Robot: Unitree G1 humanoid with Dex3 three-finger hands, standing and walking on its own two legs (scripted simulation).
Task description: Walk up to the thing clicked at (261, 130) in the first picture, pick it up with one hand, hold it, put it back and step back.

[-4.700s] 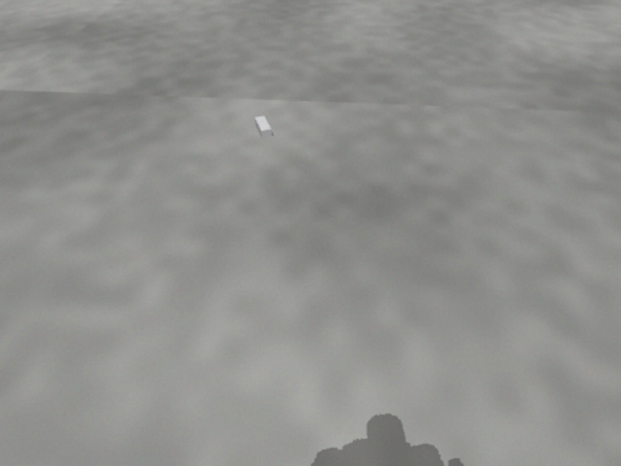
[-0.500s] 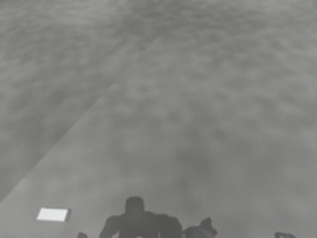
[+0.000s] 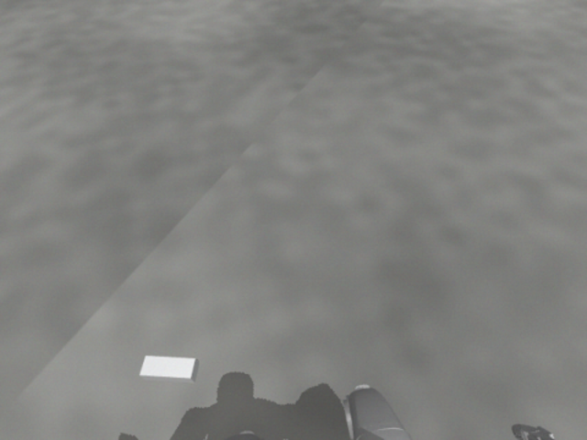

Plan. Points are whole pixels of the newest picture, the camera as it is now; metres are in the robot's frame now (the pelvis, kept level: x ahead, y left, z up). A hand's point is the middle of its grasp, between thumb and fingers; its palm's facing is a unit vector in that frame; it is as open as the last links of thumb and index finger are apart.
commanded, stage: walk up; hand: left
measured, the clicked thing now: (170, 369) +0.47 +0.40 -0.70
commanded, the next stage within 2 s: none
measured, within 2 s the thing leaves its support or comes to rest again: neither
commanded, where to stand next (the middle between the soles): +0.08 +0.21 m, yaw -9 degrees
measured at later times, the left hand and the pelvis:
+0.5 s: hand out of the picture +0.01 +0.56 -0.11, palm faces -0.05 -0.77 -0.63, open 7.4 cm; pelvis -0.07 +0.23 -0.01, yaw -2 degrees
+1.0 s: hand out of the picture +0.12 +0.51 -0.13, palm faces -0.23 -0.91 -0.35, open 7.4 cm; pelvis -0.04 +0.27 +0.02, yaw -9 degrees
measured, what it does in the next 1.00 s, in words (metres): steps to the left: right foot, then left foot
